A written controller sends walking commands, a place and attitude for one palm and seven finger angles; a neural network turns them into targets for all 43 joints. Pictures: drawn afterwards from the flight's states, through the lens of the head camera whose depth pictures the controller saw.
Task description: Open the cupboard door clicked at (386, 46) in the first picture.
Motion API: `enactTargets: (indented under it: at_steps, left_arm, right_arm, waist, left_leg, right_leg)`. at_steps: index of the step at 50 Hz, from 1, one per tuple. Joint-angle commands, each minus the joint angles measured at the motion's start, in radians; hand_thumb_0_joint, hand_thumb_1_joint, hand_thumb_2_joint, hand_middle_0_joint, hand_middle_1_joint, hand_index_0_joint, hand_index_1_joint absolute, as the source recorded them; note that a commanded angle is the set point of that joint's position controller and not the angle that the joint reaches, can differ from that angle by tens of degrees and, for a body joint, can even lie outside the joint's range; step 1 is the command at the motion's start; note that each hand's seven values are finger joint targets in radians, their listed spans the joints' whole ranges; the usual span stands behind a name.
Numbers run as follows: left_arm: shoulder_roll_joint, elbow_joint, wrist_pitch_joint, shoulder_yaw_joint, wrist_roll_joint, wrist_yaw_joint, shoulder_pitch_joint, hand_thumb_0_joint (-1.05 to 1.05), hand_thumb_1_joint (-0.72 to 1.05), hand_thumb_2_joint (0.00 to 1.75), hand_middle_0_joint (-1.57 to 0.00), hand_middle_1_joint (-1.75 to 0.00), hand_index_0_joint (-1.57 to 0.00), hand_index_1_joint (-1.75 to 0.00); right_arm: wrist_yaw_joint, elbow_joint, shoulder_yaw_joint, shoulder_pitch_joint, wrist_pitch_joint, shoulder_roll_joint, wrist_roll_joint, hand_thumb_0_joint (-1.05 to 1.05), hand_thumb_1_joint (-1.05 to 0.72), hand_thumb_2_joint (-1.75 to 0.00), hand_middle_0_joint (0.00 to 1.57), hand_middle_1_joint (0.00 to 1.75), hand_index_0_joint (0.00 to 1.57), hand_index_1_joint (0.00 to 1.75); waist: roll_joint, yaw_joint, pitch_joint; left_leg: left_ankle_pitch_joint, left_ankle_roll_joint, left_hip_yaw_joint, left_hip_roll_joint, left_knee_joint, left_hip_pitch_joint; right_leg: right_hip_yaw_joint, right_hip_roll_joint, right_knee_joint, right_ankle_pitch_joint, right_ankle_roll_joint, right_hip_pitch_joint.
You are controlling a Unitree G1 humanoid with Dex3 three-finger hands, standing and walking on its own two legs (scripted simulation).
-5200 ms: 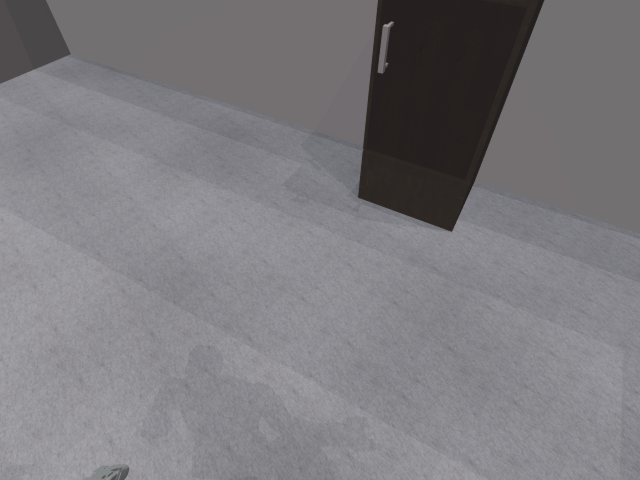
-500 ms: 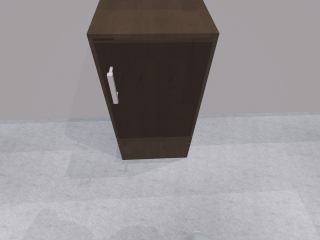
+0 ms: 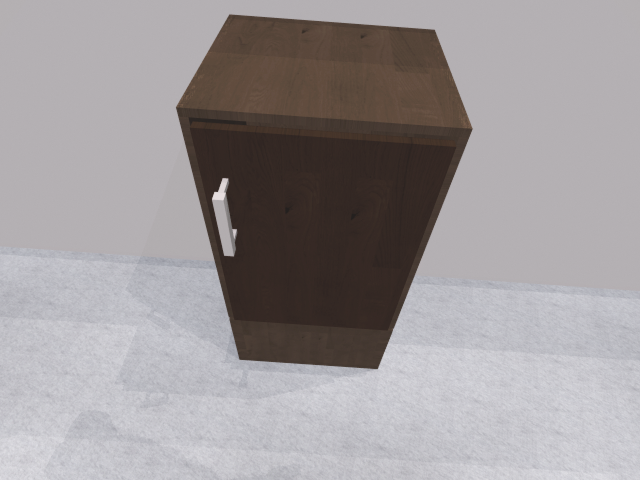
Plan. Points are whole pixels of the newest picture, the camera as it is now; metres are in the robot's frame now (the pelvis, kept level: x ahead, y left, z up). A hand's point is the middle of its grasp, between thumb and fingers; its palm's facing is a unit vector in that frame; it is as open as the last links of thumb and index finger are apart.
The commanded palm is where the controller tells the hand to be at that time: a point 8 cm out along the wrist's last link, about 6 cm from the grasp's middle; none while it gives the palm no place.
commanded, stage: come to a stop and stand still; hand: left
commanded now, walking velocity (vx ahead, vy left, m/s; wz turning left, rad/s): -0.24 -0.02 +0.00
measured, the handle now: (227, 218) +0.53 +0.23 -0.04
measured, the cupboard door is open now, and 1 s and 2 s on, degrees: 0 0 0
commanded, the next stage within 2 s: look again from close up in 1.18 s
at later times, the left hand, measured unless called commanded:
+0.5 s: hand out of the picture +0.00 +0.14 -0.16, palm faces +0.05 -0.97 -0.24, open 7.3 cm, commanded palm none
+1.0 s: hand out of the picture -0.09 +0.13 -0.17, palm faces +0.06 -0.98 -0.16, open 7.3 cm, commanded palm none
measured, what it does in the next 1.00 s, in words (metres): steps on the spot: left foot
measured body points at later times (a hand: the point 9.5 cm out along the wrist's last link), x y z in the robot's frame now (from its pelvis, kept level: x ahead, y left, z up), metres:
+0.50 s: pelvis -0.04 -0.05 +0.01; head -0.02 -0.07 +0.45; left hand +0.00 +0.19 -0.14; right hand -0.01 -0.29 -0.16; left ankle -0.07 +0.09 -0.72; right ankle -0.03 -0.13 -0.73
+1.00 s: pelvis -0.07 -0.03 +0.01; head -0.06 -0.03 +0.46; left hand -0.10 +0.18 -0.15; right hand -0.11 -0.23 -0.15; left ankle -0.08 +0.09 -0.73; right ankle -0.03 -0.13 -0.73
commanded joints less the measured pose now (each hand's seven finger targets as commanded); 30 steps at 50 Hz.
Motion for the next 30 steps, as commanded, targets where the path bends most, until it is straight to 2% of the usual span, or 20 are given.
enactTargets:
  at_steps: [1, 4, 6, 8, 9, 10, 11, 12, 13, 14, 16, 18, 21, 23, 24, 25, 26, 27, 29, 30]
  left_arm:
    - [0.114, -0.066, 0.012, 0.025, -0.004, 0.008, 0.08, 0.0, 0.9, 0.9, -0.2, -0.3, -0.2, -0.3]
    - [0.104, -0.084, 0.017, 0.036, 0.001, 0.005, 0.072, 0.0, 0.9, 0.9, -0.2, -0.3, -0.2, -0.3]
    - [0.096, -0.097, 0.014, 0.04, 0.004, 0.002, 0.06, 0.0, 0.9, 0.9, -0.2, -0.3, -0.2, -0.3]
    - [0.08, -0.1, 0.012, 0.04, 0.005, 0.002, 0.082, 0.0, 0.9, 0.9, -0.2, -0.3, -0.2, -0.3]
    - [0.078, -0.098, 0.009, 0.04, 0.006, 0.001, 0.104, 0.0, 0.9, 0.9, -0.2, -0.3, -0.2, -0.3]
    - [0.091, -0.09, 0.001, 0.039, 0.011, 0.001, 0.131, 0.0, 0.9, 0.9, -0.2, -0.3, -0.2, -0.3]
    - [0.15, -0.099, -0.005, 0.043, 0.02, 0.005, 0.118, 0.0, 0.9, 0.9, -0.2, -0.3, -0.2, -0.3]
    - [0.215, -0.119, -0.006, 0.048, 0.022, 0.003, 0.05, 0.0, 0.9, 0.9, -0.2, -0.3, -0.2, -0.3]
    - [0.225, -0.14, -0.007, 0.052, 0.019, 0.0, 0.023, 0.0, 0.9, 0.9, -0.2, -0.3, -0.2, -0.3]
    - [0.209, -0.143, -0.003, 0.049, 0.021, 0.002, -0.016, 0.0, 0.9, 0.9, -0.2, -0.3, -0.2, -0.3]
    - [0.178, -0.147, -0.006, 0.039, 0.02, 0.002, -0.061, 0.0, 0.9, 0.9, -0.2, -0.3, -0.2, -0.3]
    - [0.177, -0.146, -0.013, 0.039, 0.018, 0.0, -0.05, 0.0, 0.9, 0.9, -0.2, -0.3, -0.2, -0.3]
    - [0.192, -0.119, -0.018, 0.042, 0.015, 0.001, 0.0, 0.0, 0.9, 0.9, -0.2, -0.3, -0.2, -0.3]
    - [0.198, -0.098, -0.019, 0.04, 0.007, 0.001, 0.001, 0.0, 0.9, 0.9, -0.2, -0.3, -0.2, -0.3]
    - [0.188, -0.089, -0.02, 0.036, 0.001, 0.001, -0.009, 0.0, 0.9, 0.9, -0.2, -0.3, -0.2, -0.3]
    - [0.177, -0.088, -0.019, 0.033, -0.003, -0.001, -0.024, 0.0, 0.9, 0.9, -0.2, -0.3, -0.2, -0.3]
    - [0.152, -0.087, -0.016, 0.029, -0.008, -0.003, -0.021, 0.0, 0.9, 0.9, -0.2, -0.3, -0.2, -0.3]
    - [0.138, -0.086, -0.013, 0.026, -0.006, -0.003, -0.022, 0.0, 0.9, 0.9, -0.2, -0.3, -0.2, -0.3]
    - [0.149, -0.063, -0.009, 0.025, -0.006, -0.007, -0.046, 0.0, 0.9, 0.9, -0.2, -0.3, -0.2, -0.3]
    - [0.15, -0.058, -0.006, 0.025, -0.006, -0.007, -0.038, 0.0, 0.9, 0.9, -0.2, -0.3, -0.2, -0.3]
  right_arm:
    - [-0.022, -0.025, -0.031, 0.089, 0.017, -0.16, 0.002, 0.0, -0.9, -0.9, 0.2, 0.3, 0.2, 0.3]
    - [-0.021, -0.052, -0.053, 0.064, 0.026, -0.182, -0.006, 0.0, -0.9, -0.9, 0.2, 0.3, 0.2, 0.3]
    - [-0.017, -0.063, -0.065, 0.058, 0.031, -0.19, -0.008, 0.0, -0.9, -0.9, 0.2, 0.3, 0.2, 0.3]
    - [-0.01, -0.075, -0.068, 0.028, 0.033, -0.184, -0.008, 0.0, -0.9, -0.9, 0.2, 0.3, 0.2, 0.3]
    - [-0.006, -0.08, -0.067, 0.017, 0.034, -0.176, -0.006, 0.0, -0.9, -0.9, 0.2, 0.3, 0.2, 0.3]
    - [-0.002, -0.08, -0.064, 0.004, 0.034, -0.159, -0.001, 0.0, -0.9, -0.9, 0.2, 0.3, 0.2, 0.3]
    - [0.006, -0.092, -0.059, 0.006, 0.037, -0.11, 0.007, 0.0, -0.9, -0.9, 0.2, 0.3, 0.2, 0.3]
    - [0.017, -0.109, -0.047, 0.005, 0.045, -0.058, 0.01, 0.0, -0.9, -0.9, 0.2, 0.3, 0.2, 0.3]
    - [0.016, -0.107, -0.05, -0.034, 0.061, -0.077, 0.003, 0.0, -0.9, -0.9, 0.2, 0.3, 0.2, 0.3]
    - [0.015, -0.098, -0.051, -0.041, 0.071, -0.067, 0.002, 0.0, -0.9, -0.9, 0.2, 0.3, 0.2, 0.3]
    - [0.015, -0.059, -0.046, 0.026, 0.066, -0.058, 0.0, 0.0, -0.9, -0.9, 0.2, 0.3, 0.2, 0.3]
    - [0.013, -0.039, -0.039, 0.065, 0.056, -0.059, 0.002, 0.0, -0.9, -0.9, 0.2, 0.3, 0.2, 0.3]
    - [0.006, -0.035, -0.024, 0.06, 0.042, -0.053, 0.007, 0.0, -0.9, -0.9, 0.2, 0.3, 0.2, 0.3]
    - [0.0, -0.011, -0.014, 0.102, 0.034, -0.052, 0.006, 0.0, -0.9, -0.9, 0.2, 0.3, 0.2, 0.3]
    - [-0.004, 0.007, -0.01, 0.129, 0.028, -0.051, 0.006, 0.0, -0.9, -0.9, 0.2, 0.3, 0.2, 0.3]
    - [-0.005, 0.026, -0.009, 0.161, 0.02, -0.061, 0.006, 0.0, -0.9, -0.9, 0.2, 0.3, 0.2, 0.3]
    - [-0.008, 0.032, -0.007, 0.16, 0.014, -0.085, 0.0, 0.0, -0.9, -0.9, 0.2, 0.3, 0.2, 0.3]
    - [-0.008, 0.031, -0.004, 0.142, 0.014, -0.103, -0.002, 0.0, -0.9, -0.9, 0.2, 0.3, 0.2, 0.3]
    - [-0.009, 0.052, 0.003, 0.141, 0.01, -0.091, -0.003, 0.0, -0.9, -0.9, 0.2, 0.3, 0.2, 0.3]
    - [-0.009, 0.057, 0.004, 0.143, 0.01, -0.092, -0.002, 0.0, -0.9, -0.9, 0.2, 0.3, 0.2, 0.3]
  waist:
    - [0.266, -0.033, -0.047]
    - [0.212, -0.044, -0.135]
    - [0.156, -0.049, -0.172]
    - [0.139, -0.034, -0.181]
    - [0.127, -0.021, -0.178]
    - [0.077, -0.001, -0.167]
    - [-0.093, -0.009, -0.121]
    - [-0.254, -0.034, -0.054]
    - [-0.243, -0.005, -0.017]
    - [-0.218, -0.02, 0.03]
    - [-0.135, -0.055, 0.041]
    - [-0.128, -0.051, 0.002]
    - [-0.11, -0.022, -0.047]
    - [-0.114, -0.029, -0.083]
    - [-0.105, -0.038, -0.086]
    - [-0.07, -0.047, -0.087]
    - [0.015, -0.033, -0.077]
    - [0.036, -0.021, -0.059]
    - [0.095, -0.024, -0.039]
    - [0.125, -0.015, -0.025]
  left_leg:
    - [0.71, 0.149, -0.233, 0.268, -0.191, 0.153]
    - [0.74, 0.193, -0.223, 0.284, -0.15, 0.26]
    - [0.72, 0.192, -0.204, 0.278, -0.127, 0.27]
    - [0.579, 0.164, -0.163, 0.249, -0.124, 0.199]
    - [0.464, 0.138, -0.148, 0.224, -0.108, 0.15]
    - [0.319, 0.096, -0.13, 0.177, -0.063, 0.096]
    - [0.07, 0.029, -0.077, 0.083, 0.027, -0.013]
    - [-0.206, -0.026, -0.019, -0.023, 0.083, -0.081]
    - [-0.305, -0.027, -0.069, -0.023, 0.23, -0.057]
    - [-0.306, -0.019, -0.108, -0.02, 0.326, -0.056]
    - [-0.255, -0.016, -0.112, -0.019, 0.396, -0.073]
    - [-0.248, -0.026, -0.102, -0.021, 0.36, -0.082]
    - [-0.256, -0.037, -0.078, -0.02, 0.159, -0.043]
    - [-0.176, -0.039, -0.075, -0.019, -0.003, 0.035]
    - [-0.095, -0.034, -0.08, -0.017, -0.103, 0.101]
    - [0.018, -0.024, -0.105, 0.01, -0.173, 0.172]
    - [0.124, -0.003, -0.153, 0.062, -0.173, 0.189]
    - [0.117, 0.007, -0.162, 0.094, -0.173, 0.153]
    - [0.056, 0.002, -0.154, 0.081, -0.197, 0.089]
    - [0.009, 0.001, -0.159, 0.079, -0.217, 0.064]
  right_leg:
    - [0.093, -0.049, 0.171, -0.152, 0.038, -0.141]
    - [0.133, -0.036, 0.319, -0.235, 0.034, -0.241]
    - [0.13, -0.03, 0.316, -0.212, 0.039, -0.241]
    - [0.114, -0.028, 0.214, -0.131, 0.039, -0.167]
    - [0.106, -0.027, 0.109, -0.044, 0.04, -0.108]
    - [0.121, -0.036, -0.048, 0.094, 0.038, -0.043]
    - [0.281, -0.15, -0.182, 0.202, 0.01, -0.027]
    - [0.41, -0.305, -0.247, 0.233, -0.076, -0.095]
    - [0.419, -0.342, -0.297, 0.181, -0.134, -0.209]
    - [0.418, -0.325, -0.301, 0.141, -0.156, -0.268]
    - [0.333, -0.26, -0.253, 0.255, -0.15, -0.229]
    - [0.277, -0.232, -0.212, 0.381, -0.144, -0.127]
    - [0.284, -0.233, -0.17, 0.512, -0.157, -0.004]
    - [0.285, -0.218, -0.149, 0.509, -0.137, 0.026]
    - [0.281, -0.206, -0.141, 0.479, -0.11, 0.006]
    - [0.253, -0.176, -0.13, 0.396, -0.074, -0.034]
    - [0.221, -0.127, -0.135, 0.318, -0.031, -0.067]
    - [0.207, -0.102, -0.163, 0.243, -0.009, -0.065]
    - [0.188, -0.093, -0.17, 0.209, -0.002, -0.009]
    - [0.188, -0.087, -0.179, 0.172, -0.002, 0.008]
